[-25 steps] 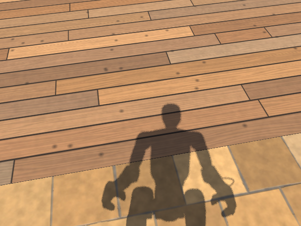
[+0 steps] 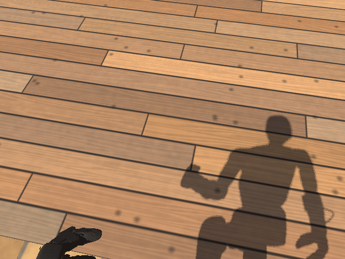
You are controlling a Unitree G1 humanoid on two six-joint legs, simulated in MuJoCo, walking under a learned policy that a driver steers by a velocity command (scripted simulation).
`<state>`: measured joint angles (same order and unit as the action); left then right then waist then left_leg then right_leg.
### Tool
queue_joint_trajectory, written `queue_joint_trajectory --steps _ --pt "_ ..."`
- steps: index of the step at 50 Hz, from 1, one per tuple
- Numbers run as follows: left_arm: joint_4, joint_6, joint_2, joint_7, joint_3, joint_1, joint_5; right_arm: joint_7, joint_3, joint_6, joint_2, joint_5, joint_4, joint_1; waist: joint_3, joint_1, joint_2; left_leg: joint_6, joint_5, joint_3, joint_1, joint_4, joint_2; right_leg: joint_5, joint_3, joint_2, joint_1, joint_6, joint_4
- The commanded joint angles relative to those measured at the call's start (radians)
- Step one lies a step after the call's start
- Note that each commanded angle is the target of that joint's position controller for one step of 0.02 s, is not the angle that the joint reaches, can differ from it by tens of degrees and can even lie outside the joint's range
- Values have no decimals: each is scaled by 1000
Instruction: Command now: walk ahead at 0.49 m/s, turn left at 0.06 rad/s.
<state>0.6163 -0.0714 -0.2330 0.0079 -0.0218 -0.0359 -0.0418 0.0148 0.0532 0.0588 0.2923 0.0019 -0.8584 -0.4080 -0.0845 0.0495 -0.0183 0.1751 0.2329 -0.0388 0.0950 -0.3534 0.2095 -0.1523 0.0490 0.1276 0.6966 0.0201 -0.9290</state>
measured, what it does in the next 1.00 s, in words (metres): walks ahead, turning right: right foot, then left foot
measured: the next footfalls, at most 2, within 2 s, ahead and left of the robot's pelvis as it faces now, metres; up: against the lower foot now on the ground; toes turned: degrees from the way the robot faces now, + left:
right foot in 0.16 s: +0.36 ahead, -0.10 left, +0.00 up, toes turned -2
left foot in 0.96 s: +0.44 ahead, +0.05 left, +0.00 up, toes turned -35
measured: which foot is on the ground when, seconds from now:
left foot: down 0.00-0.18, up 0.20-0.94, down 0.96-1.00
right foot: up 0.00-0.14, down 0.16-0.96, up 0.98-1.00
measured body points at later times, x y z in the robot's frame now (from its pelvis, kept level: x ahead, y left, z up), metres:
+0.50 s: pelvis +0.23 -0.07 +0.00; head +0.27 -0.11 +0.45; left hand +0.37 +0.21 -0.10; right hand +0.33 -0.36 -0.12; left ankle +0.37 +0.11 -0.66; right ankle +0.32 -0.10 -0.74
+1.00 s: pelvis +0.35 -0.03 +0.00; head +0.36 -0.02 +0.45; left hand +0.57 +0.17 -0.12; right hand +0.30 -0.32 -0.11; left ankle +0.41 +0.07 -0.74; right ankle +0.32 -0.10 -0.73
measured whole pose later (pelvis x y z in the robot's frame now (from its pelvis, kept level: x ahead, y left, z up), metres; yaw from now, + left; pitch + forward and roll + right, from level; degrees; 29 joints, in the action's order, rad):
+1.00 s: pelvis +0.35 -0.03 +0.00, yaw -24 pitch +1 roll -1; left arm 0.81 0.03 -0.28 -0.04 0.01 -0.20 -0.02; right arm -0.01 0.01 -0.03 0.32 0.01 -0.84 -0.26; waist 0.00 0.03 -0.01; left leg 0.02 0.20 -0.18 0.24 -0.45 0.08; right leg -0.24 0.27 -0.22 0.22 -0.07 -0.48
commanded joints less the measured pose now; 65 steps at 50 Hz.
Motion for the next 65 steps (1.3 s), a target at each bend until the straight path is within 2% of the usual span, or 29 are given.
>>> queue_joint_trajectory --steps 1,3,5,7,8,9,10,11,12,13,14,16,19,23,28,37,42,44,46,47,48,49,50,51,53,56,61,64,65 --pt "20 9 -47 9 12 -89 29 2 17 39 99 -10 46 18 79 -19 35 -47 -882 4 77 112 -183 321 -166 -92 -261 -47 256" --pt "39 4 -55 10 16 -71 35 -4 13 42 96 1 35 1 83 4 45 -76 -844 40 -30 111 -223 409 -168 -120 -260 -76 343" --pt "68 -4 -95 12 33 -137 29 -22 19 38 123 20 39 31 107 -31 84 -108 -914 77 -101 26 -265 380 -140 -166 -317 -98 373" --pt "144 -9 -178 16 71 -371 16 -49 34 21 154 27 69 122 171 -142 120 -139 -983 100 -111 -243 -287 268 -127 -212 -475 -114 369" --pt "188 -13 -197 13 87 -515 9 -57 39 11 163 19 89 186 188 -228 98 -154 -853 134 -53 -508 -260 323 -89 -185 -575 -140 463" --pt "201 -10 -240 3 103 -552 18 -54 33 8 123 20 117 172 205 -207 -61 -167 -234 181 109 -880 -106 824 62 -69 -693 -184 418" --pt "152 4 -300 1 115 -423 13 -46 9 -5 -1 3 136 -67 298 1 -305 -223 387 71 435 -1206 17 1345 529 167 -898 -380 412" --pt "90 20 -292 7 131 -309 48 -45 -6 -17 49 38 114 -129 453 -1 -151 -197 290 -70 466 -1245 -59 982 660 206 -908 -436 524" --pt "50 41 -224 2 120 -227 55 -41 -1 -28 102 51 120 -36 346 -10 -10 -192 218 -71 469 -1200 -108 577 606 160 -755 -418 590" --pt "66 62 -164 1 103 -225 56 -38 6 -38 125 61 143 90 208 -19 102 -191 199 -53 471 -1094 -143 305 522 80 -584 -357 643" --pt "84 66 -161 -2 103 -259 53 -38 2 -54 112 60 178 147 150 -22 92 -195 187 -54 468 -1001 -167 276 482 41 -508 -316 660" --pt "110 71 -180 -2 112 -299 48 -42 -11 -94 84 57 187 153 127 -21 46 -203 147 -50 403 -861 -186 250 414 -30 -421 -199 676" --pt "95 80 -238 -5 136 -293 46 -45 -15 -109 76 50 192 168 167 -37 -9 -218 96 -56 417 -764 -186 216 420 -77 -450 -74 673" --pt "81 113 -255 -17 154 -293 57 -47 -3 -116 105 39 202 248 145 -87 -82 -237 33 -79 487 -652 -186 -114 480 -124 -512 18 735" --pt "95 125 -259 -21 165 -331 50 -49 2 -92 124 32 200 319 124 -133 -87 -230 16 -129 580 -571 -182 -173 577 -116 -654 -15 713" --pt "109 118 -249 -33 137 -323 33 -47 4 -78 169 24 164 287 134 -123 -81 -201 79 -109 529 -516 -184 147 608 -73 -688 -109 634" --pt "134 111 -168 -45 77 -259 9 -34 -21 -80 132 9 113 225 152 -98 -47 -178 78 -56 253 -321 -210 230 502 -70 -555 -135 655" --pt "157 111 -196 -43 71 -250 -3 -33 -21 -83 138 -5 87 200 134 -89 -48 -154 76 -61 126 -219 -177 193 485 -61 -492 -158 656" --pt "176 108 -242 -51 78 -237 5 -33 -15 -78 160 -3 79 185 98 -56 -10 -123 0 -99 65 -55 -151 169 464 -76 -479 -150 607" --pt "182 101 -255 -54 83 -243 9 -35 -10 -72 186 2 82 190 90 -57 27 -110 -50 -167 52 -14 -183 128 438 -93 -482 -127 565" --pt "170 93 -250 -55 84 -247 13 -36 0 -68 238 10 89 190 98 -71 120 -80 -203 -300 39 0 -285 22 358 -149 -462 -97 458" --pt "150 88 -244 -52 86 -256 24 -31 17 -71 301 7 103 223 83 -108 223 -1 -457 -443 13 -12 -402 -144 196 -271 -353 -65 359" --pt "149 88 -245 -60 88 -205 32 -23 24 -76 277 8 79 129 111 -40 224 92 -581 -572 12 12 -489 -270 101 -312 -338 -56 257" --pt "128 85 -240 -62 88 -152 29 -18 29 -76 259 6 68 94 101 -21 212 118 -590 -621 2 23 -500 -380 74 -304 -275 -39 114" --pt "116 89 -205 -49 81 -114 27 -22 45 -88 247 -1 77 123 76 -40 114 76 -451 -550 40 19 -405 -353 92 -261 -222 -5 -35" --pt "100 93 -172 -37 65 -96 29 -22 60 -110 231 0 99 149 92 -48 109 9 -312 -495 35 17 -286 -294 64 -247 -208 23 42" --pt "78 84 -195 -38 59 -75 40 -25 77 -114 227 5 101 107 166 -13 166 -12 -371 -543 -38 -12 -276 -255 46 -235 -256 24 192" --pt "105 76 -196 -37 53 -136 40 -32 56 -116 182 15 106 145 204 -26 181 -31 -466 -489 -5 -36 -283 -225 15 -202 -398 -9 314" --pt "124 73 -180 -32 46 -175 30 -35 47 -120 162 16 92 128 242 -35 161 -36 -183 -475 32 -17 -263 -199 -4 -198 -494 -28 396"
Keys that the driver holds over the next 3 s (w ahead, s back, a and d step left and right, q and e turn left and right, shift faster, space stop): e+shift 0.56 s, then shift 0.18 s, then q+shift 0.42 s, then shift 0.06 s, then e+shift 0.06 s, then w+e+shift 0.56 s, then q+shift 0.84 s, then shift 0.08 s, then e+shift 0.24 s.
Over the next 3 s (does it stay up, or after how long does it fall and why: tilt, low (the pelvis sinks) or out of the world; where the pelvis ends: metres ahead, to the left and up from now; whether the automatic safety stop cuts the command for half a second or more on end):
stays up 0.88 -0.24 -0.01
